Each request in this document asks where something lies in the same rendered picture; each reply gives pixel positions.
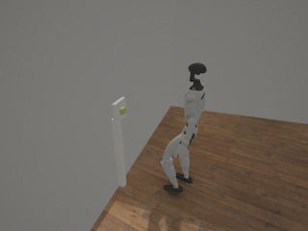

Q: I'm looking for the left robot hand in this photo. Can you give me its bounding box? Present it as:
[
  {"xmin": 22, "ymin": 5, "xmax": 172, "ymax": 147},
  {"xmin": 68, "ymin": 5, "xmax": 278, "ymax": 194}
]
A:
[{"xmin": 173, "ymin": 145, "xmax": 187, "ymax": 163}]

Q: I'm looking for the panel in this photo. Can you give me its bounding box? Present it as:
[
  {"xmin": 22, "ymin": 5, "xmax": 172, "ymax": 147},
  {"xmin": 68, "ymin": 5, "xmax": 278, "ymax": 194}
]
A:
[{"xmin": 112, "ymin": 97, "xmax": 127, "ymax": 188}]

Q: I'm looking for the robot head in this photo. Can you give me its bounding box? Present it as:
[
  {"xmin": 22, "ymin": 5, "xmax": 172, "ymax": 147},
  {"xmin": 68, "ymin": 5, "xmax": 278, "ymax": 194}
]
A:
[{"xmin": 188, "ymin": 63, "xmax": 207, "ymax": 91}]

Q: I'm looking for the robot right upper arm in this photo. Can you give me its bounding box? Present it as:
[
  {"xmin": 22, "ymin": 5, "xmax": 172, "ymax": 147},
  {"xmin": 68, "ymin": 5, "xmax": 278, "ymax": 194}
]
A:
[{"xmin": 201, "ymin": 84, "xmax": 206, "ymax": 109}]

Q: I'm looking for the left robot forearm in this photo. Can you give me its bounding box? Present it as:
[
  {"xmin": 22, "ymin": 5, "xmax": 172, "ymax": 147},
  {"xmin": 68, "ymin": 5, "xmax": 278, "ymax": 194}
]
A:
[{"xmin": 181, "ymin": 118, "xmax": 196, "ymax": 147}]

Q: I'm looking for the right robot thigh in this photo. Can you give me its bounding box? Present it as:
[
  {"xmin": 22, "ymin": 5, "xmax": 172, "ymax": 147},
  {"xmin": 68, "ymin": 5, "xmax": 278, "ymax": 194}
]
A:
[{"xmin": 180, "ymin": 129, "xmax": 190, "ymax": 158}]

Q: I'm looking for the button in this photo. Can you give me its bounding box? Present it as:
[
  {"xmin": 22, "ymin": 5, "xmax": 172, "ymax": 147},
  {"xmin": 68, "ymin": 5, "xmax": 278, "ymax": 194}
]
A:
[{"xmin": 119, "ymin": 107, "xmax": 126, "ymax": 116}]

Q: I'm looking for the robot left upper arm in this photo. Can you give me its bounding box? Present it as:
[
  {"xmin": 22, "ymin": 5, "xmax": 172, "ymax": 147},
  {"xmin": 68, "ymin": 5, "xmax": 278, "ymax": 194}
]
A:
[{"xmin": 186, "ymin": 90, "xmax": 198, "ymax": 124}]

